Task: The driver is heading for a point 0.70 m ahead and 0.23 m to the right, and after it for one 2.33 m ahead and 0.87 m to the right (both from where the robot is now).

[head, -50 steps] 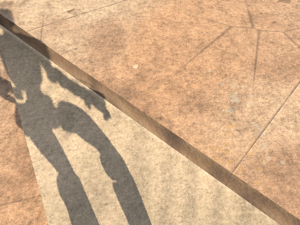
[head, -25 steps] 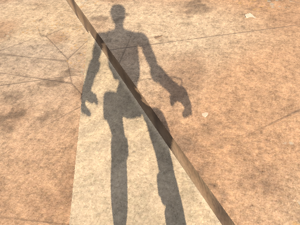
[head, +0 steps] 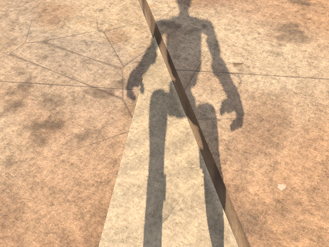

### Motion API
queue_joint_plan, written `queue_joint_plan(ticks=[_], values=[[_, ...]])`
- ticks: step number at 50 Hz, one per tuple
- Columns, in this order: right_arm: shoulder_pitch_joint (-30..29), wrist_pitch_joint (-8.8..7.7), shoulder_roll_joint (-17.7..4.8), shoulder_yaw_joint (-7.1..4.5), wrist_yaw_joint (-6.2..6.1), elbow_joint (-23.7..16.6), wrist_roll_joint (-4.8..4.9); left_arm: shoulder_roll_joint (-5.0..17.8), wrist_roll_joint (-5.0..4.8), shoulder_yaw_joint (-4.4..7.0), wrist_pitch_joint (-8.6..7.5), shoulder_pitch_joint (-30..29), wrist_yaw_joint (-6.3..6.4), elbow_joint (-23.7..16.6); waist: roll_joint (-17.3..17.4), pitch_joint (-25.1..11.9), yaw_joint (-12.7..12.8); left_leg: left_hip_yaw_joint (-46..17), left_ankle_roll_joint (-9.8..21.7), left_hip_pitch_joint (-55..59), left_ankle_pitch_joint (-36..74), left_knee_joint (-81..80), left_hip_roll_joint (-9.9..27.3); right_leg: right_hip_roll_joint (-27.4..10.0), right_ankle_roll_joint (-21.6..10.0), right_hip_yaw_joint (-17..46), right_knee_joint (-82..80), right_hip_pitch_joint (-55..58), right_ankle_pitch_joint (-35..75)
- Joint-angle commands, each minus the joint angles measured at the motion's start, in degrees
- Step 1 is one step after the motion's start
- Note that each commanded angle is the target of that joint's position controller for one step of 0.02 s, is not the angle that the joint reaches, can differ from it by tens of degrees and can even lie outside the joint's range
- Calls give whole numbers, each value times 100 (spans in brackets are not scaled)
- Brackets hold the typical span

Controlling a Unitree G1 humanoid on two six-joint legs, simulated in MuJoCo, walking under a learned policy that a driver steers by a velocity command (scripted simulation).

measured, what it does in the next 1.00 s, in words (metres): walks ahead: right foot, then left foot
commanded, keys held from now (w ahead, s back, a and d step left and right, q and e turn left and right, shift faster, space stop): w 0.58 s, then w+e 0.42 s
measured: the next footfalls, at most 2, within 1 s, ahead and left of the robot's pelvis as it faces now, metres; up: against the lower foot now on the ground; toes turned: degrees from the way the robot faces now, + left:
right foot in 0.30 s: +0.35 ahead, -0.16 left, +0.00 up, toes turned +1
left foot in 0.84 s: +0.60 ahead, +0.11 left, +0.00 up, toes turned -4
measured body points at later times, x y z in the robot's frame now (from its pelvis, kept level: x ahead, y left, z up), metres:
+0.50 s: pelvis +0.27 -0.07 +0.00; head +0.30 -0.09 +0.45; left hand +0.35 +0.21 -0.11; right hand +0.40 -0.33 -0.12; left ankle +0.24 +0.08 -0.65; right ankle +0.31 -0.16 -0.74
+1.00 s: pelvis +0.52 +0.00 +0.00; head +0.54 +0.01 +0.45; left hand +0.61 +0.28 -0.13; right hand +0.62 -0.27 -0.10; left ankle +0.56 +0.11 -0.74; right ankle +0.44 -0.12 -0.64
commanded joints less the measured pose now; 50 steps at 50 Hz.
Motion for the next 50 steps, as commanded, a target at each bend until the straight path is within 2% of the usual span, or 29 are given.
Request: queue_joint_plan(ticks=[1, 3, 6, 10, 13, 14, 15, 16, 17, 18, 19, 20, 21, 23, 26, 30, 33, 36, 39, 40, 41, 42, 43, 44, 45, 46, 47, 48, 50], values=[[-180, -187, -802, -206, -92, -278, -3, 415, 62, 116, 59, 211, 36, -241, 428, -444, 204, -1283, 1096, 392, 1949, -1225, 1539, -152, 170, 39, -583, -352, 646], [-72, -169, -812, -202, -150, -155, 10, 300, 69, 66, 45, -162, 12, -315, 468, -328, 67, -972, 945, 417, 1920, -1256, 1382, -95, 199, 2, -1405, -375, 1397], [141, -139, -903, -217, -170, 3, 40, 159, 2, 0, -8, -730, -76, -397, 533, -195, -203, -733, 751, 417, 1273, -1279, 1278, 141, 148, -132, -2633, 9, 2316], [481, -77, -981, -246, -152, 240, 80, 288, -57, 19, -64, -1189, -203, -568, 577, 8, -398, -1039, 742, 1070, 923, -1041, 1641, 281, -37, -97, -3323, -70, 2090], [485, 8, -1013, -279, -198, 347, 72, 451, -44, 91, -96, -907, -241, -561, 764, -54, -191, -1203, 552, 1566, 1589, -628, 1850, 402, -280, -132, -3603, 262, 1371], [395, 37, -988, -271, -207, 345, 67, 553, -24, 158, -107, -530, -232, -463, 779, -248, 38, -1086, 425, 1627, 2373, -162, 1694, 563, -399, -296, -3780, 799, 1255], [382, 56, -869, -220, -212, 322, 33, 759, 18, 264, -122, 182, -203, -259, 654, -773, 350, -834, 268, 1459, 2907, 762, 1359, 596, -575, -358, -3777, 1852, 1474], [404, 64, -616, -105, -238, 162, -81, 1114, 93, 342, -124, 1134, -170, -137, 75, -1648, 684, -518, 14, 487, 1675, 2436, 949, -342, -958, 691, -3572, 3489, 1882], [1315, -43, -93, 25, -205, 148, 33, 1512, 96, 468, -79, 1601, -203, 104, -1706, -2291, 359, -336, -423, -1759, -1847, 4525, -11, -1529, -1968, 3407, -4178, 5377, 715], [1021, -118, -595, -49, -191, 237, 89, 959, -53, 340, -67, 1648, -215, 76, -1080, -2154, 634, -962, -419, -2538, -2318, 5145, 188, -1474, -1865, 4031, -4710, 5392, -640], [367, -149, -863, -126, -172, 68, 183, 731, -45, 266, -39, 1248, -186, 2, -662, -1329, 683, -801, -391, -2899, -1823, 5282, 475, -1298, -1594, 3176, -4800, 4712, -784], [16, -153, -819, -103, -197, -36, 135, 626, 15, 223, 3, 849, -157, -87, -215, -886, 539, -590, -382, -2781, -1301, 5058, 757, -1087, -1436, 2570, -4882, 3932, -393], [-187, -148, -775, -116, -209, -107, 45, 512, 49, 184, 21, 602, -143, -108, -158, -508, 404, -525, -405, -2635, -976, 4695, 923, -915, -1426, 2177, -5035, 3265, 103], [43, -82, -621, -125, -216, -68, 38, 362, 90, 129, -6, 474, -119, -105, -423, -416, 142, -491, -487, -2080, -678, 4311, 1088, -658, -1377, 1667, -5278, 2700, 824], [-30, -3, -398, -76, -238, -94, 23, 537, 27, 186, -33, 608, -71, 21, -347, -292, 75, -353, -644, -2171, -471, 3666, 1179, -637, -1486, 1144, -5511, 2512, 1626], [-704, -42, -232, -19, -214, -220, 11, 662, -24, 238, 35, 849, 10, 163, -232, -147, 290, -246, -735, -2204, 710, 2311, 1197, -459, -1344, 624, -5678, 2606, 1909], [-1238, -106, -158, -4, -153, -339, 29, 698, -65, 265, 104, 1097, 22, 276, -179, 12, 471, -164, -782, -1934, 1323, 1389, 1005, -376, -1229, 510, -5572, 2637, 1819], [-1657, -184, -191, -27, -62, -486, 87, 741, -126, 308, 182, 1289, 46, 346, -280, 126, 589, -184, -752, -1687, 1378, 867, 855, -501, -1200, 714, -5388, 2762, 1544], [-1605, -288, -401, -123, -35, -547, 100, 840, -181, 385, 228, 1220, 114, 354, -497, 69, 406, -275, -583, -1219, 864, 436, 782, -634, -1062, 1030, -5000, 2964, 1499], [-1366, -314, -468, -168, -46, -495, 95, 845, -180, 402, 248, 1161, 125, 349, -516, -31, 242, -211, -503, -831, 730, 296, 737, -629, -1001, 1083, -4758, 2958, 1669], [-849, -327, -595, -258, -79, -349, 70, 750, -171, 377, 260, 1114, 131, 328, -445, -303, -35, -93, -378, -67, 687, 89, 663, -418, -888, 981, -4237, 2860, 2121], [-78, -344, -843, -373, -134, -207, -18, 478, -121, 296, 247, 1106, 119, 277, -249, -896, -397, -298, -161, 1239, 839, 215, 997, -52, -693, 738, -3110, 2331, 2067], [735, -315, -1311, -473, -176, -141, -103, -50, 77, 127, 203, 1389, 110, 133, 986, -1916, -509, -1600, 237, 3156, 1319, 573, 2290, 560, -388, 241, -1084, 883, 44], [925, -253, -1410, -477, -111, -21, -100, -126, -157, 75, 114, 1895, 110, 33, 2525, -2421, -331, -3801, 890, 3853, -179, -397, 3026, 949, -214, 243, 358, -592, -1897], [735, -251, -897, -356, -88, -19, -65, 468, -279, 249, 123, 1651, 125, 166, 1544, -1718, -418, -3532, 774, 3248, -1044, -656, 2822, 594, -181, 548, 1071, -1018, -1521], [397, -256, -627, -260, -95, -21, -30, 603, -265, 296, 149, 1086, 121, 38, 1031, -1060, -407, -2673, 602, 2533, -970, -715, 2640, 392, -205, 428, 1141, -1133, -1013], [123, -190, -352, -83, -122, 73, -449, 378, 264, 265, 257, 848, -5, 84, 286, -572, -148, -1870, 396, 1395, 42, -915, 2397, 420, -305, 174, 700, -427, -463], [-14, -186, -337, -69, -147, 116, -413, 143, 312, 247, 358, 920, -89, 52, 557, -356, 48, -1318, 302, 880, 544, -1043, 2210, 335, -287, 118, 483, -106, -363], [-129, -248, -398, -71, -136, 189, -283, 51, 251, 242, 525, 1143, -213, 147, 877, -338, 215, -737, 316, 478, 1180, -1169, 2021, 381, -258, -20, 576, 225, -135]])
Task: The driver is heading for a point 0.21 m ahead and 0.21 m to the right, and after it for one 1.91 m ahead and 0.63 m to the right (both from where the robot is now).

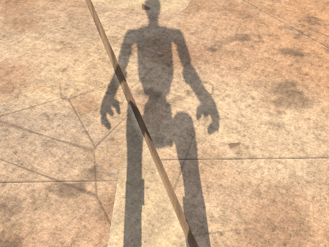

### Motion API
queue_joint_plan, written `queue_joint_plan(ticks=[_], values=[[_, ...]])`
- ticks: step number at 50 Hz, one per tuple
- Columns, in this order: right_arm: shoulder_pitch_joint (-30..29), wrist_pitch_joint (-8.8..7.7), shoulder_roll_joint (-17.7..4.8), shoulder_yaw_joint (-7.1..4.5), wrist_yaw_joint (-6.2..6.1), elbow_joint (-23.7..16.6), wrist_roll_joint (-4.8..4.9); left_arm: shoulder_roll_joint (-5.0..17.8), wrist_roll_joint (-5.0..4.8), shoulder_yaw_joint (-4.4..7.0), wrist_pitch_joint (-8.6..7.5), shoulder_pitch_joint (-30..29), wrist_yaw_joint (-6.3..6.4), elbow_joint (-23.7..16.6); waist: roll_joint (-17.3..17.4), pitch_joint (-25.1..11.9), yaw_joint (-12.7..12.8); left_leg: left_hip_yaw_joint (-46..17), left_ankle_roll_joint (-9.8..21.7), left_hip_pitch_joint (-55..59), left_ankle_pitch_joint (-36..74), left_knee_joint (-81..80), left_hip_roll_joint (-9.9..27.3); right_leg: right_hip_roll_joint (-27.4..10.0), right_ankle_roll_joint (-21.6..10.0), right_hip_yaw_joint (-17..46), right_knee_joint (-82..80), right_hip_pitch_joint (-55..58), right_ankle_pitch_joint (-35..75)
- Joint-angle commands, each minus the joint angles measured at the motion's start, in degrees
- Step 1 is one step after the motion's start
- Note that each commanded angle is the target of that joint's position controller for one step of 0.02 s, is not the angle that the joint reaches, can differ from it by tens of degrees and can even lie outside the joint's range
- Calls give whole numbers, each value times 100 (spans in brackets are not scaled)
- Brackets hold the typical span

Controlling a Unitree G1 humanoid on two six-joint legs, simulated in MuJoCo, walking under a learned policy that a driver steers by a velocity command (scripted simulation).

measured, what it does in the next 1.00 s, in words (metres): walks ahead, turning right: right foot, then left foot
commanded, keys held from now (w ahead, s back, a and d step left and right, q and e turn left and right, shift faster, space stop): w+e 0.18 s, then e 0.56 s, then no key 0.26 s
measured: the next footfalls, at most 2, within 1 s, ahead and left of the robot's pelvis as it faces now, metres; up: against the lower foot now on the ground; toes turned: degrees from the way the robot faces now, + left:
right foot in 0.30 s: +0.21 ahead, -0.12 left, +0.00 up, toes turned -12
left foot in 0.82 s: +0.33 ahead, +0.06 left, +0.00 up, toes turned -32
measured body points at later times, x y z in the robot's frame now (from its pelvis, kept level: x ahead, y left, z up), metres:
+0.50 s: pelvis +0.17 -0.03 +0.00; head +0.19 -0.08 +0.45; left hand +0.35 +0.20 -0.10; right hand +0.23 -0.32 -0.13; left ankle +0.20 +0.12 -0.62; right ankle +0.17 -0.11 -0.74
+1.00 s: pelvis +0.23 +0.02 +0.00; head +0.25 +0.03 +0.45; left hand +0.48 +0.19 -0.12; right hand +0.24 -0.28 -0.08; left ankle +0.29 +0.09 -0.74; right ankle +0.07 -0.06 -0.57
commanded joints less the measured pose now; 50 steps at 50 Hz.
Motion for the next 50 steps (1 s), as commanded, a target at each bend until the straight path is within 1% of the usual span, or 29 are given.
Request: queue_joint_plan(ticks=[1, 3, 7, 9, 11, 13, 14, 15, 16, 17, 18, 19, 21, 23, 26, 31, 36, 37, 38, 39, 40, 41, 42, 43, 44, 46, 47, 49, 50], values=[[196, -124, -637, -121, -1, -138, 12, 119, 52, 57, 140, 258, -173, -331, 1066, -224, 61, -978, 774, 504, 1488, -1358, 1473, -137, 12, -42, 364, -564, 425], [304, -162, -659, -132, -3, -26, 34, 153, 13, 59, 160, -147, -213, -492, 999, -132, 11, -714, 847, 654, 1359, -1517, 1528, -205, 57, 5, 16, -859, 713], [402, -129, -711, -140, -83, 115, 27, 6, 67, -54, 165, -813, -266, -741, 859, 33, -84, -75, 769, 685, 1002, -1620, 1488, -290, 36, -195, -1344, -521, 1115], [428, -103, -837, -171, -91, 150, 28, 2, 50, -89, 160, -1003, -279, -832, 865, 48, -101, 72, 740, 743, 1231, -1551, 1614, -272, -115, -298, -1916, -128, 982], [453, -37, -906, -187, -93, 183, 53, 16, 63, -93, 170, -1018, -205, -856, 855, 28, -126, 334, 664, 933, 2607, -965, 1657, 15, -226, -686, -2315, 298, 636], [549, 135, -1137, -246, -115, 258, 191, 1, 104, -57, 118, -405, -118, -756, 784, -393, 152, 611, 487, 1354, 4813, 571, 1473, 456, -416, -772, -3375, 994, 311], [517, 200, -1146, -238, -118, 221, 272, 119, 147, 20, 74, 191, -69, -557, 495, -769, 417, 818, 195, 1103, 4279, 1724, 1268, 630, -534, -743, -4148, 1873, 1160], [420, 208, -819, -128, -116, -46, 285, 804, 227, 199, 31, 610, -1, -526, -337, -923, 526, 852, -189, -286, 1555, 3465, 922, -460, -825, 802, -4576, 2894, 2399], [820, 285, -204, 18, -72, -254, 98, 1498, 49, 312, 23, 324, 25, -787, -847, -984, -75, 324, -542, -1614, -2232, 4813, 141, -1979, -1428, 2981, -4389, 3337, 6161], [659, 412, -634, -79, -118, -264, -14, 1467, -297, 410, 92, 538, 17, -714, -409, -1520, 386, -461, -590, -1721, -2099, 5427, 120, -2082, -2146, 3105, -4471, 3225, 5994], [454, 454, -604, -71, -135, -289, 57, 1155, -295, 326, 139, 166, 58, -711, -346, -783, 180, -492, -590, -2041, -1796, 5591, 309, -1863, -2186, 2478, -4565, 2681, 5248], [304, 453, -573, -57, -153, -285, 64, 768, -263, 219, 181, -224, 111, -733, -285, -166, 34, -475, -578, -2044, -1547, 5379, 429, -1407, -1910, 1944, -4694, 1961, 4602], [422, 545, -682, -107, -112, -277, 2, 433, -209, 110, 228, -559, 182, -801, -265, -115, -240, -366, -644, -1656, -1189, 5202, 397, -803, -1460, 1394, -4639, 1420, 4677], [485, 627, -638, -101, -75, -296, 8, 597, -128, 155, 200, -473, 169, -779, -98, -418, -300, -333, -649, -1546, -1010, 5141, 260, -704, -1360, 1290, -4497, 1463, 5248], [192, 686, -564, -67, -113, -471, 40, 701, -92, 216, 203, -296, 174, -745, -133, -598, -191, -372, -637, -1774, -995, 4618, 202, -650, -1293, 1523, -4436, 1777, 4897], [-346, 770, -514, -28, -183, -751, 116, 681, -2, 235, 357, -100, 206, -820, -364, -524, 81, -456, -554, -1777, -1068, 3435, 82, -673, -1175, 2118, -4430, 1969, 3746], [-352, 697, -598, -36, -247, -857, 209, 716, 43, 281, 443, -275, 137, -964, -572, -434, 109, -519, -372, -976, -1293, 2334, -171, -613, -1001, 2575, -4247, 1749, 4027], [-260, 675, -622, -42, -260, -849, 229, 714, 33, 286, 447, -379, 126, -1001, -617, -420, 58, -542, -330, -716, -1332, 1997, -211, -560, -927, 2652, -4186, 1678, 4107], [-360, 509, -687, -134, -230, -843, 461, 502, -334, 188, 456, -898, 322, -1282, -567, -533, -111, -1012, -564, -492, -973, 1315, -49, -655, -954, 3092, -4087, 1650, 3553], [-93, 427, -767, -159, -210, -721, 475, 465, -371, 146, 476, -1055, 394, -1330, -497, -608, -270, -887, -562, -98, -394, 455, 0, -562, -835, 2958, -3943, 1694, 3193], [40, 370, -754, -190, -221, -605, 385, 346, -349, 92, 458, -905, 409, -1298, -356, -596, -300, -704, -523, 544, 533, -460, 58, -286, -658, 2690, -3719, 1396, 2461], [-57, 373, -992, -251, -248, -625, 289, -17, -180, 17, 443, -370, 368, -1183, 714, -639, -26, -1597, -265, 1148, 1441, -627, 963, 433, -251, 1779, -2373, 719, 132], [-57, 427, -1233, -212, -227, -780, 51, -42, -151, 22, 404, 257, 368, -1215, 2142, -716, 253, -3238, 881, 1424, 3243, -589, 2438, 1301, 211, 928, -892, -438, -2244], [-451, 385, -916, -151, -177, -975, -104, 639, -243, 254, 372, 573, 391, -1002, 1892, -790, 254, -3764, 1586, 671, 2751, -757, 2607, 924, 670, 883, 752, -267, -2178], [-853, 377, -672, -80, -137, -1079, -77, 850, -349, 352, 439, 379, 423, -907, 1422, -345, 240, -3131, 1522, 256, 2199, -702, 2187, 841, 816, 733, 1829, -441, -1894], [-1074, 428, -461, 26, -169, -1051, 83, 503, -247, 271, 614, 106, 487, -896, 798, -150, 196, -2223, 1135, 23, 1520, -440, 1554, 916, 877, 690, 3083, -750, -1336], [-998, 426, -464, 65, -233, -1019, 126, 339, -239, 204, 606, -116, 441, -1011, 485, -63, 142, -1790, 1043, -43, 1219, -454, 1244, 900, 865, 785, 2715, -695, -808], [-697, 399, -328, 128, -321, -879, 117, -1, -236, 64, 524, -385, 358, -1168, 707, -199, 3, -1416, 1112, 360, 960, -460, 978, 843, 908, 701, 2140, -651, -254], [-638, 388, -251, 149, -343, -874, 112, -29, -252, 33, 498, -512, 337, -1220, 844, -261, -54, -1370, 1167, 643, 940, -465, 956, 764, 937, 718, 1497, -638, -182]])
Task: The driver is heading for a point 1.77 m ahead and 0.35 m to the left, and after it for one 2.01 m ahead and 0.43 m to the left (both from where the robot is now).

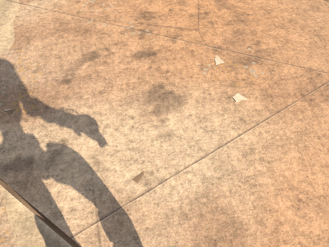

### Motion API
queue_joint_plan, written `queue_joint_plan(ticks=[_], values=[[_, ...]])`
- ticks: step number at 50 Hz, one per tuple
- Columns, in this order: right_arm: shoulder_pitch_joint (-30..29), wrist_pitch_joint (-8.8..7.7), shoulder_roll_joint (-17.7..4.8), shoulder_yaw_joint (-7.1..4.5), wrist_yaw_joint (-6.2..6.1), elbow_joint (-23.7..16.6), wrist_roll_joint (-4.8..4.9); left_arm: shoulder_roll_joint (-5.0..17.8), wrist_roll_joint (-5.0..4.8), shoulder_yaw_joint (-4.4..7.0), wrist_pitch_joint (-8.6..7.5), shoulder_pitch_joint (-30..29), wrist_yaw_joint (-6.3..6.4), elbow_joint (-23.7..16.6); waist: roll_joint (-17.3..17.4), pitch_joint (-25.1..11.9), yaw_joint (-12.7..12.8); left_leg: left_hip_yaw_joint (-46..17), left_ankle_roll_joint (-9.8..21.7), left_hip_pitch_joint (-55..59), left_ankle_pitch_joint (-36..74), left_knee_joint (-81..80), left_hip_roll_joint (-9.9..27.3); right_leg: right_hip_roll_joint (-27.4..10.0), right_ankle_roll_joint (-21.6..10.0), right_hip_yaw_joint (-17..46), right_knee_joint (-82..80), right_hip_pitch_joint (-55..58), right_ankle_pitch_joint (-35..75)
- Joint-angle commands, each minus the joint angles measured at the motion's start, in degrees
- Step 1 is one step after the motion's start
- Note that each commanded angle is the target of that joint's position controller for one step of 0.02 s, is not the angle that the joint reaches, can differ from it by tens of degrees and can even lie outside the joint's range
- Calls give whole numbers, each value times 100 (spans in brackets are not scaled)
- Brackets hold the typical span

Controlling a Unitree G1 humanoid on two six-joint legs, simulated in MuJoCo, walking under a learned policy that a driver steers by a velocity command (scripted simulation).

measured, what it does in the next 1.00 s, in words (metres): steps on the spot: right foot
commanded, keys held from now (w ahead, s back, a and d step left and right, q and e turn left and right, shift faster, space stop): no key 1.00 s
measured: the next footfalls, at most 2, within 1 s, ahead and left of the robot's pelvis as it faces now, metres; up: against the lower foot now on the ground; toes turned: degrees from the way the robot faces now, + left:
right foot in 0.18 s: +0.00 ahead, -0.13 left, +0.00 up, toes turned +3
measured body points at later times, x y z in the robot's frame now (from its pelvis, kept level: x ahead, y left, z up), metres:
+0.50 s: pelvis -0.01 -0.02 +0.00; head +0.00 -0.03 +0.45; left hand +0.06 +0.21 -0.14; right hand +0.07 -0.26 -0.13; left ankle +0.02 +0.09 -0.73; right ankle -0.04 -0.14 -0.73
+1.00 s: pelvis +0.00 -0.04 +0.01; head +0.01 -0.04 +0.46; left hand +0.00 +0.20 -0.15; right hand +0.01 -0.28 -0.15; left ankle +0.02 +0.09 -0.73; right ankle -0.04 -0.14 -0.73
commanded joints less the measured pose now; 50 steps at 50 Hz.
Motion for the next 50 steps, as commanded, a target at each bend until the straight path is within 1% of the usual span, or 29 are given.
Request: queue_joint_plan(ticks=[1, 2, 3, 4, 5, 6, 7, 8, 9, 10, 11, 12, 13, 14, 15, 16, 19, 22, 28, 30, 38, 44, 50], values=[[-183, -113, -394, -55, -87, -383, 0, 53, -14, -50, -93, -84, -44, -443, 907, -367, 28, -1117, 998, 885, 1386, -968, 1067, -278, 132, 99, -1253, -173, 330], [-138, -117, -367, -56, -66, -357, 2, 0, 0, -72, -82, -103, -34, -426, 998, -456, 29, -1144, 1005, 1060, 1469, -969, 1095, -416, 165, 18, -2116, 69, 130], [-158, -98, -422, -81, -27, -327, 22, -108, 33, -118, -67, -92, -39, -400, 1077, -532, 49, -1083, 961, 1086, 1545, -983, 1095, -603, 174, -215, -3091, 499, -214], [-127, -60, -506, -119, 18, -289, 49, -235, 51, -176, -64, -164, -48, -385, 1192, -500, -29, -1046, 953, 974, 1669, -1038, 1079, -721, 144, -471, -4044, 970, -619], [103, -24, -629, -181, 52, -198, 84, -253, 54, -195, -72, -284, -52, -373, 1333, -411, -200, -1206, 1025, 1003, 1913, -1054, 1160, -759, 90, -611, -4717, 1173, -728], [240, 1, -690, -221, 56, -110, 147, -91, 10, -146, -70, -183, -37, -254, 1347, -371, -259, -1389, 1059, 1028, 2099, -939, 1250, -741, 60, -688, -5208, 1387, -290], [172, 19, -711, -227, 49, -100, 200, 15, 9, -111, -88, 88, -47, -78, 1242, -436, -158, -1516, 1023, 939, 2204, -866, 1325, -763, -59, -701, -5821, 1731, 528], [223, 2, -672, -219, 63, -33, 260, 38, 32, -106, -116, 255, -70, 40, 1060, -395, -21, -1491, 873, 785, 2093, -867, 1257, -767, -232, -663, -6654, 2088, 1405], [383, -60, -663, -227, 106, 65, 271, 141, 114, -100, -132, 309, -84, 101, 793, -386, -10, -1431, 624, 548, 1743, -923, 1149, -874, -421, -398, -6943, 2441, 2022], [413, -157, -580, -210, 176, 110, 170, 389, 199, -65, -150, 339, -76, 73, 310, -486, -81, -1165, 321, 125, 1140, -794, 956, -1228, -597, -32, -6635, 2908, 2981], [574, -199, -378, -183, 235, 153, 88, 413, 217, -26, -172, 328, -112, 284, -673, -493, -322, -556, 32, 231, 39, -930, 526, -1257, -892, -68, -6205, 2432, 2230], [136, -198, -447, -179, 240, 163, 16, 26, 178, -94, -228, 100, -153, 148, -371, -297, -82, -400, -185, 353, -156, -726, 356, -1177, -1013, -54, -6343, 2065, 1498], [-34, -194, -334, -170, 245, 192, 20, -206, 235, -168, -275, 104, -160, 242, -231, -204, -75, -367, -237, 411, -56, -731, 337, -1179, -970, -33, -6470, 1868, 1082], [-74, -173, -274, -165, 219, 253, 41, -146, 252, -153, -310, 139, -147, 305, -131, -97, -61, -371, -217, 421, 25, -705, 353, -1129, -905, -43, -6526, 1777, 1001], [8, -151, -274, -175, 204, 313, 65, -139, 226, -151, -356, 157, -141, 368, -137, 11, -83, -357, -218, 401, 196, -672, 336, -1138, -877, -20, -6569, 1713, 1090], [127, -128, -306, -196, 204, 386, 73, -138, 239, -169, -386, 193, -141, 425, -142, 58, -128, -394, -180, 425, 299, -709, 362, -1129, -854, -22, -6571, 1652, 1185], [310, -103, -335, -228, 179, 633, 85, -134, 206, -183, -426, 342, -142, 617, -16, 81, -127, -390, -179, 518, 403, -714, 379, -1090, -840, -50, -6607, 1637, 1271], [452, -77, -371, -252, 137, 870, 95, -119, 194, -191, -449, 437, -138, 814, 103, 121, -136, -385, -219, 593, 519, -734, 395, -1065, -858, -65, -6667, 1632, 1365], [679, -9, -453, -290, 24, 1293, 114, -158, 172, -213, -501, 615, -153, 1235, 191, 118, -137, -386, -256, 754, 818, -757, 436, -1011, -879, -134, -6786, 1697, 1721], [700, 11, -454, -289, 11, 1393, 128, -185, 156, -221, -498, 647, -162, 1374, 193, 95, -136, -391, -258, 778, 893, -785, 454, -982, -877, -165, -6814, 1758, 1869], [866, 85, -470, -282, -67, 1796, 136, -194, 145, -244, -488, 810, -167, 1795, 194, 112, -121, -375, -284, 814, 1030, -848, 479, -943, -893, -226, -6948, 1861, 2149], [952, 108, -457, -261, -93, 2024, 144, -182, 143, -272, -473, 910, -164, 1994, 199, 139, -105, -356, -304, 796, 1064, -882, 485, -925, -904, -253, -7013, 1892, 2247], [1036, 108, -437, -241, -82, 2204, 158, -176, 139, -296, -446, 1012, -167, 2114, 210, 175, -85, -332, -338, 755, 1051, -915, 488, -927, -923, -249, -7052, 1926, 2301]])
Velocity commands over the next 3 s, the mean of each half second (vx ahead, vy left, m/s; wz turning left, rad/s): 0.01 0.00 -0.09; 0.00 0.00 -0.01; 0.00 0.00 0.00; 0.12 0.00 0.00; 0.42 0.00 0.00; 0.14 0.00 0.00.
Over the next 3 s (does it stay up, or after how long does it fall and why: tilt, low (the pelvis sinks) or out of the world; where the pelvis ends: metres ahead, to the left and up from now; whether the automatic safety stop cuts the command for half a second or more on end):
stays up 0.42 0.04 0.12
